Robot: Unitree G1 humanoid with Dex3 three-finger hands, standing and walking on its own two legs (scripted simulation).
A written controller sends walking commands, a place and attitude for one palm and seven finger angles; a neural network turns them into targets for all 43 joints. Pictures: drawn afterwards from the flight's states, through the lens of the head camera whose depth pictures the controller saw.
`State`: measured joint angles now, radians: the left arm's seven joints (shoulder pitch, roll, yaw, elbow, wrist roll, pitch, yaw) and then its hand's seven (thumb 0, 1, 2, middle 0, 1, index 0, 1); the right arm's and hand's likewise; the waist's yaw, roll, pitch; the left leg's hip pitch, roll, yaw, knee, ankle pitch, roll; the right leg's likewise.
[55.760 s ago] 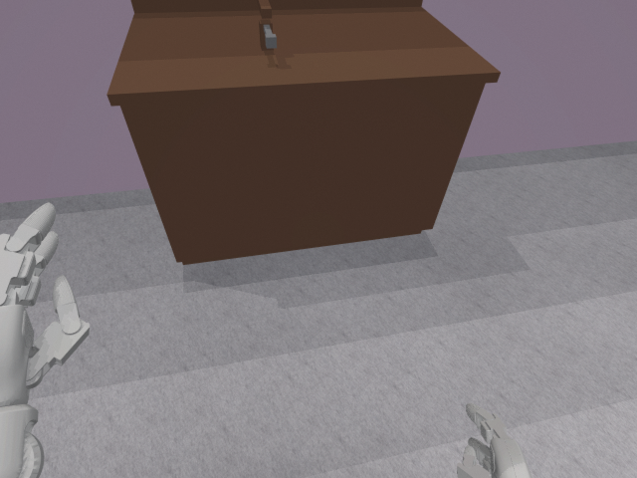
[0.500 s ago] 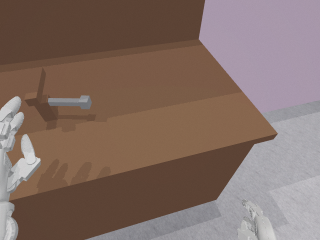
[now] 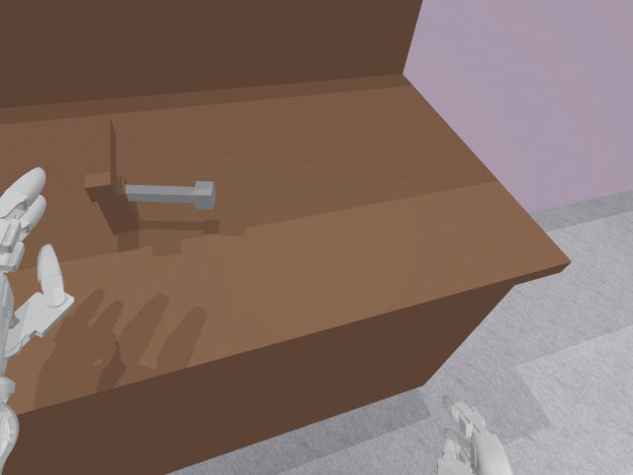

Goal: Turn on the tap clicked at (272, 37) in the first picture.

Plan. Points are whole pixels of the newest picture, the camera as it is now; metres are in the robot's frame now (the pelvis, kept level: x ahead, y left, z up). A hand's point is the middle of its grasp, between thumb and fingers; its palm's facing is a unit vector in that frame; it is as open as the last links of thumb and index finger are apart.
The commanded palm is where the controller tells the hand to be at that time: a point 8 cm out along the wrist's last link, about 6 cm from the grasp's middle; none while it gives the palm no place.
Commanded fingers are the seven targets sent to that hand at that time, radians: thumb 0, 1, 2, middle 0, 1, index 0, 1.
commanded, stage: come to a stop and stand still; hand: left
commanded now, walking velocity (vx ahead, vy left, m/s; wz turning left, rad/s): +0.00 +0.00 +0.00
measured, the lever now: (204, 195) +0.44 +0.21 +0.08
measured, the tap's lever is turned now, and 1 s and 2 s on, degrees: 74 74 74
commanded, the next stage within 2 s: look again from close up in 0.34 s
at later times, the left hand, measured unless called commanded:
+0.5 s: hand (79, 295) +0.22 +0.24 +0.17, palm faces +0.41 -0.84 -0.36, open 7.4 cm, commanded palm +0.16 +0.27 +0.18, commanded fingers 0.00 0.90 0.90 -0.20 -0.30 -0.20 -0.30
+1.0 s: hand (113, 316) +0.21 +0.21 +0.16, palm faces +0.39 -0.85 -0.37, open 7.4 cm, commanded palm +0.15 +0.24 +0.18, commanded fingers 0.00 0.90 0.90 -0.20 -0.30 -0.20 -0.30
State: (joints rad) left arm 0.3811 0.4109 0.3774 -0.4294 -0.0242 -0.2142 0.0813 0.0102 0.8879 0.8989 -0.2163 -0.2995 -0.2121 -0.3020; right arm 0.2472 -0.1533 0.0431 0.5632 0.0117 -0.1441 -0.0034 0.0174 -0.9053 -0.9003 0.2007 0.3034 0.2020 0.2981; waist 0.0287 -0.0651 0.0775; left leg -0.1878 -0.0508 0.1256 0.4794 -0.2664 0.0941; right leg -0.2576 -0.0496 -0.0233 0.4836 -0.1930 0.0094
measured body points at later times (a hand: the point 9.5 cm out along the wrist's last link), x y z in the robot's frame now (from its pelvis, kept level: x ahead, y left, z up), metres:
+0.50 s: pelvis +0.01 -0.01 +0.00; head +0.04 +0.01 +0.45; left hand +0.19 +0.28 +0.19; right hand +0.21 -0.22 -0.06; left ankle +0.00 +0.05 -0.74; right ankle +0.04 -0.15 -0.74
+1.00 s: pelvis +0.00 -0.04 +0.01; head +0.01 -0.03 +0.46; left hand +0.18 +0.25 +0.18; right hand +0.17 -0.27 -0.07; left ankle +0.00 +0.05 -0.74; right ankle +0.04 -0.15 -0.74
